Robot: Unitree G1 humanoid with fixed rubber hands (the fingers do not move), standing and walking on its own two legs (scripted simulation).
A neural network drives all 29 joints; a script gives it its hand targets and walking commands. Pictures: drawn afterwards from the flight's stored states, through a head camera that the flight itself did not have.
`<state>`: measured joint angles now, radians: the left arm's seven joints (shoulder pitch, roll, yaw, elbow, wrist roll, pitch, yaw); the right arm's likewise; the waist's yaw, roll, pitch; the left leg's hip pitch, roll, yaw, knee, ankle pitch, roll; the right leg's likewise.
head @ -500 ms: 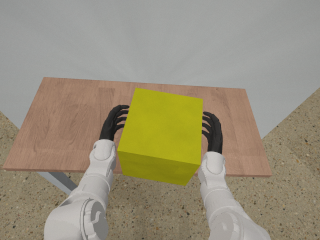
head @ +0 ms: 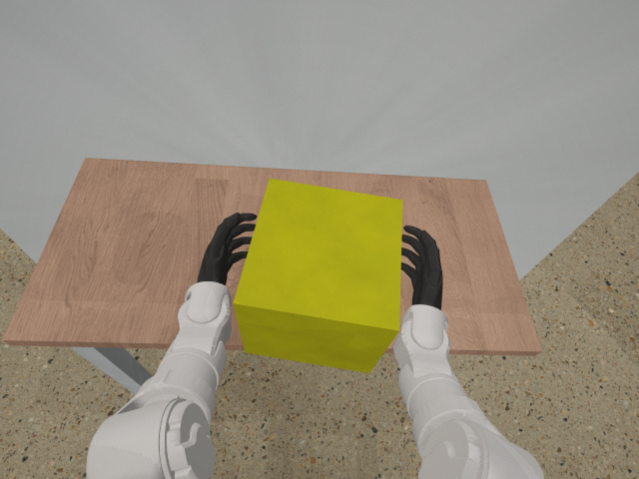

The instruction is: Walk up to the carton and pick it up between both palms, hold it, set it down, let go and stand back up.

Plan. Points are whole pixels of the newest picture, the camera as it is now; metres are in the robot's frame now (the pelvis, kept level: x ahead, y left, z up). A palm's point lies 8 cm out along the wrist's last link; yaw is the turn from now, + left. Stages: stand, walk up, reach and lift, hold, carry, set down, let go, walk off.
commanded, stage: reach and lift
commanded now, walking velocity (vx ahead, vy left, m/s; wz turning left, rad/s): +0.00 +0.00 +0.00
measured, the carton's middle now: (321, 279) +0.39 -0.01 -0.03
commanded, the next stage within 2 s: none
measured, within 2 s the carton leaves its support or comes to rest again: leaves its support in 0.52 s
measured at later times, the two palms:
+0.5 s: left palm (213, 275) +0.38 +0.13 +0.00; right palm (423, 290) +0.35 -0.14 +0.01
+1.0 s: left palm (213, 263) +0.38 +0.13 +0.03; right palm (436, 272) +0.36 -0.15 +0.05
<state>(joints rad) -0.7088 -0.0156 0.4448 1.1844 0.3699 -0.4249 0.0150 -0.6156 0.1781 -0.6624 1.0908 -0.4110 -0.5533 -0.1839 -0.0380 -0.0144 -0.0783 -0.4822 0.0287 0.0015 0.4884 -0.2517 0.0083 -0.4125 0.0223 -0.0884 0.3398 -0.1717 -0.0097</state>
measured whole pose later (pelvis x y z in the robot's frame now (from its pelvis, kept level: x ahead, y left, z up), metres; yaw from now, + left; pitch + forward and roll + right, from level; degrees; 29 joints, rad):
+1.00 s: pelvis -0.01 +0.00 +0.00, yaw -1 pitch +15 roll -2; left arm -0.69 0.06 0.15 1.20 0.06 -0.43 0.11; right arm -0.63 0.08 -0.26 1.07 -0.09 -0.45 -0.23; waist -0.05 0.00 -0.19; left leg -0.52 0.04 0.01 0.50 -0.24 0.00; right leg -0.46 0.03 -0.08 0.37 -0.16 -0.01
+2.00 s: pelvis -0.04 -0.01 +0.01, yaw +1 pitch -9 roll -1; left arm -0.52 -0.07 0.22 0.26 0.31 0.50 0.00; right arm -0.53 0.08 -0.11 0.53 0.05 0.16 -0.23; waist -0.06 -0.07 0.07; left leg -0.02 0.00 0.01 0.36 -0.19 0.01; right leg 0.01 0.00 -0.08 0.30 -0.16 -0.01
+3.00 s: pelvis -0.04 -0.01 +0.01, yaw +2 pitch -11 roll -1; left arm -0.50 -0.07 0.21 0.08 0.35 0.65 -0.01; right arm -0.56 0.05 -0.05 0.46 0.13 0.20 -0.24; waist -0.07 -0.08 0.12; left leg 0.03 0.01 -0.01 0.36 -0.20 0.00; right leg 0.08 0.01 -0.10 0.28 -0.16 -0.01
